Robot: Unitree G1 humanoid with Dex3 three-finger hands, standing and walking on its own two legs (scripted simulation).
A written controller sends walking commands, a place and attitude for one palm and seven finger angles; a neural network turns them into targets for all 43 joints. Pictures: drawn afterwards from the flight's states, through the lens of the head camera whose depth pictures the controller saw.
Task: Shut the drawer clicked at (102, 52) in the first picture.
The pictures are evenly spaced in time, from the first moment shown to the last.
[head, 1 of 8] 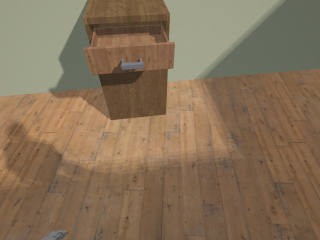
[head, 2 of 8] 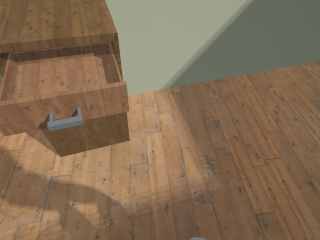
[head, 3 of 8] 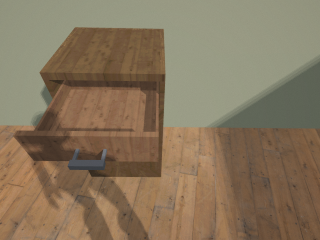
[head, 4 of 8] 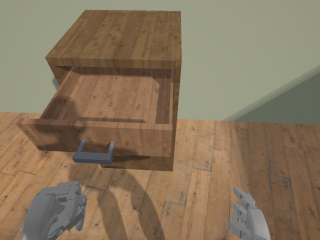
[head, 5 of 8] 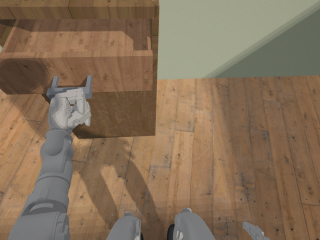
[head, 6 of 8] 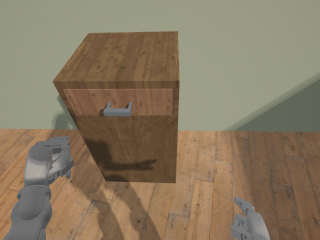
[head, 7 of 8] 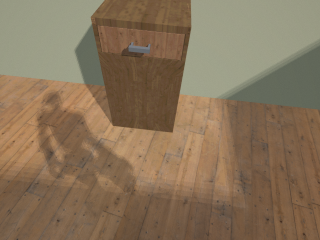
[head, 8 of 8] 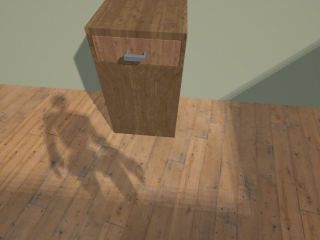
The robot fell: no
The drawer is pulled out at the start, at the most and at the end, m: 0.28 0.28 0.00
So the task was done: yes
